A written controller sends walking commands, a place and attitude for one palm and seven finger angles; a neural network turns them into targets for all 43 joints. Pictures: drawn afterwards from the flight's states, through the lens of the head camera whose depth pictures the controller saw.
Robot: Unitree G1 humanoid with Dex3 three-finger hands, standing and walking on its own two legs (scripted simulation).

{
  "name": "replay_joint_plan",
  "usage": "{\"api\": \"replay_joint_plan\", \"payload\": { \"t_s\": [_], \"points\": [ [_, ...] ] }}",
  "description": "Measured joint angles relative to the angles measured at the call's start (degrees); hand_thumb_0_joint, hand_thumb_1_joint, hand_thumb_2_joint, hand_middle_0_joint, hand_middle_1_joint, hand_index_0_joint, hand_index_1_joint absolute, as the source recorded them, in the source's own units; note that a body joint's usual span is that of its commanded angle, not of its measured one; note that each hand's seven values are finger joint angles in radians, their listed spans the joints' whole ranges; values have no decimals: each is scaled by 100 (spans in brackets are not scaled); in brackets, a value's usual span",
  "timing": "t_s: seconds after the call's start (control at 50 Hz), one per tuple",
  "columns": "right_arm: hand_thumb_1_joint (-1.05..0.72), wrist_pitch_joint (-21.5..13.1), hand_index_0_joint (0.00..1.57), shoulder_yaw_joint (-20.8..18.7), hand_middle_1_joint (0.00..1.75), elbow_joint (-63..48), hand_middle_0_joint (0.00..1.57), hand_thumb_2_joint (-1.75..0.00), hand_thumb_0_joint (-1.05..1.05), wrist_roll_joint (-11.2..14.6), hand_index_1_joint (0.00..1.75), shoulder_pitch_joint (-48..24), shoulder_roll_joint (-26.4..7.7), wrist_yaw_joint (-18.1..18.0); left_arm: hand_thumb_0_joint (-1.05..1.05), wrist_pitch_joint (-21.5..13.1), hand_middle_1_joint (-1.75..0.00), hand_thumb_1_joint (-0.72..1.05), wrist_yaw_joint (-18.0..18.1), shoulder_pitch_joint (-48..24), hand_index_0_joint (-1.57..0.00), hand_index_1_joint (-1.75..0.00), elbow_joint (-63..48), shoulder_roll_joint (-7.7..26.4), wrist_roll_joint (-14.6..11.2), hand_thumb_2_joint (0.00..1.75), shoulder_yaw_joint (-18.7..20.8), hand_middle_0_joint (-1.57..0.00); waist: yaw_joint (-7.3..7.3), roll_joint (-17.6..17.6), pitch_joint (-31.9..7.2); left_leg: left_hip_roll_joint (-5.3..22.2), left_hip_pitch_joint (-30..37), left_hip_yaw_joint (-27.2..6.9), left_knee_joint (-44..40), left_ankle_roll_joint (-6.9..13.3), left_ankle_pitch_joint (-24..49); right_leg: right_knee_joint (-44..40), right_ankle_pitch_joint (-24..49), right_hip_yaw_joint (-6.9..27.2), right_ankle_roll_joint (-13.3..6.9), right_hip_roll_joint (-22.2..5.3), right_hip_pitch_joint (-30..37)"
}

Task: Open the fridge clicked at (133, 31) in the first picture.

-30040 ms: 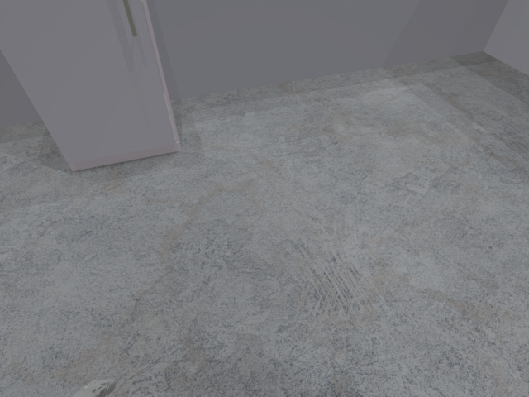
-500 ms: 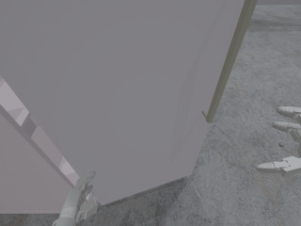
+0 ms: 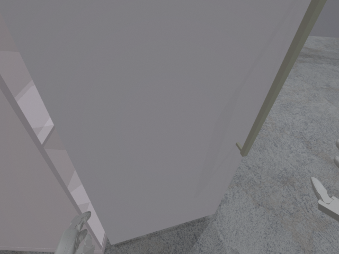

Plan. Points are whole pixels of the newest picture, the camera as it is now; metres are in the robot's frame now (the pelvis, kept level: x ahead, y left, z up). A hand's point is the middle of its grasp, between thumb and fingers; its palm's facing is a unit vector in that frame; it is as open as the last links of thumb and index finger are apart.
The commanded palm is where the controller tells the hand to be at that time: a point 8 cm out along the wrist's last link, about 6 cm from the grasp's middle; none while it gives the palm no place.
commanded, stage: draw the hand back to the body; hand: right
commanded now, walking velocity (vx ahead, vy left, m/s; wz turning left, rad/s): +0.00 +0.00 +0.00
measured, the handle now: (267, 92) +0.46 -0.25 +0.18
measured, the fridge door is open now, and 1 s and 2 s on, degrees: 71 71 71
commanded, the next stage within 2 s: step back with the hand held close in 0.44 s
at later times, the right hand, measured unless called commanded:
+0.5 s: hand (336, 207) +0.17 -0.27 +0.16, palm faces +0.47 +0.78 -0.43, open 7.4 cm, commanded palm +0.12 -0.30 +0.18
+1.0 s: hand out of the picture +0.14 -0.29 +0.17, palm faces +0.40 +0.76 -0.52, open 7.4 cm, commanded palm +0.08 -0.32 +0.18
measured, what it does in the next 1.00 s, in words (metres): shifts its weight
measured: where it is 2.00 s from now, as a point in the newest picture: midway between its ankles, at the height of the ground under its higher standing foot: outside the picture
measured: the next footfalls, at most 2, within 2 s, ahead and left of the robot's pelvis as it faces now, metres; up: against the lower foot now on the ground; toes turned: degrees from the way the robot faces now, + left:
left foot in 1.84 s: -0.21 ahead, +0.12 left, +0.00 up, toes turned +2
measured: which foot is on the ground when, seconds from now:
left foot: down 0.00-1.00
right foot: down 0.00-1.00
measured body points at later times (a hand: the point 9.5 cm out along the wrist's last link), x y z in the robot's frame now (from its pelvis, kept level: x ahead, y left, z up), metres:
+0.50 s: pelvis -0.01 +0.01 +0.00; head -0.04 +0.02 +0.45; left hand +0.18 +0.22 -0.08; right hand +0.14 -0.31 +0.19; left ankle -0.02 +0.14 -0.74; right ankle -0.04 -0.12 -0.74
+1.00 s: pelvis -0.06 -0.02 +0.00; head -0.05 -0.04 +0.45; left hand +0.10 +0.21 -0.08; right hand +0.11 -0.33 +0.19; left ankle -0.02 +0.14 -0.74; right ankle -0.04 -0.12 -0.74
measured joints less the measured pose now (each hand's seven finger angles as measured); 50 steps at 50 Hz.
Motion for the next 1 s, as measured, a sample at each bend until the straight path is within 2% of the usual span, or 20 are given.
{"api": "replay_joint_plan", "payload": {
  "t_s": [0.2, 0.42, 0.56, 0.62, 0.74, 0.82, 0.86, 0.92, 1.0],
  "points": [
    [-79, -151, 21, -84, 36, -258, 21, -85, 1, -1, 36, 151, 3, -15, 1, -26, -30, 90, 86, -273, -20, -30, -47, -63, 8, 90, -7, -20, -164, -74, 105, -73, 151, 101, -42, 82, 36, -41, 65, 98, 79, -74, 119],
    [-88, -34, 21, 86, 31, -108, 21, -89, 2, -26, 31, 47, 126, -25, 1, -42, -30, 90, 106, -211, -21, -30, 23, -192, 61, 89, -124, -21, -155, -36, 192, -62, 241, 95, -65, 90, 79, -99, 125, 89, 83, -64, 227],
    [-89, -112, 21, -56, 30, -155, 21, -90, 2, -25, 30, 23, 21, -34, 1, -31, -30, 90, 77, -133, -21, -30, 88, -198, 48, 89, -118, -21, -104, 1, 209, -42, 280, 46, -98, 56, 113, -111, 131, 39, 54, -43, 274],
    [-89, -223, 21, -104, 30, -99, 21, -90, 2, -60, 30, -88, 104, -46, 1, 77, -30, 90, 75, -154, -21, -30, 22, -147, 19, 89, -135, -21, -93, -14, 237, -52, 208, 9, -143, 31, 175, -72, 137, 2, 24, -51, 180],
    [-89, -458, 20, -117, 30, -147, 20, -90, 2, -202, 30, -103, 214, -107, 1, 497, -30, 90, 39, -395, -21, -30, -276, -166, 7, 89, -103, -21, 140, 207, 458, 20, -187, -201, -169, -62, 411, -151, 322, -202, -66, 28, -117],
    [-89, -518, 21, -109, 30, -521, 21, -90, 2, -239, 30, 265, 44, -126, 1, 656, -30, 90, 22, -406, -21, -30, -535, -247, -21, 89, -55, -21, 326, 394, 556, 101, -402, -315, -91, -126, 494, -160, 421, -310, -139, 113, -263],
    [-89, -595, 21, -183, 30, -732, 21, -90, 2, -239, 30, 470, -101, -137, 1, 694, -30, 90, 19, -358, -21, -30, -616, -302, -35, 89, -42, -21, 375, 467, 562, 127, -487, -328, -36, -144, 508, -108, 438, -321, -165, 139, -348],
    [-89, -730, 21, -379, 30, -947, 21, -90, 2, -237, 30, 660, -311, -169, 1, 697, -30, 90, 24, -249, -20, -30, -657, -363, -51, 89, -45, -21, 366, 519, 548, 145, -577, -298, 26, -156, 531, 14, 444, -288, -187, 154, -483],
    [-89, -905, 21, -612, 30, -948, 21, -90, 2, -243, 30, 612, -367, -232, 1, 604, -30, 90, 34, -128, -20, -30, -613, -379, -68, 89, -88, -21, 245, 482, 541, 150, -672, -243, 150, -141, 544, 207, 438, -230, -198, 156, -635]
  ]
}}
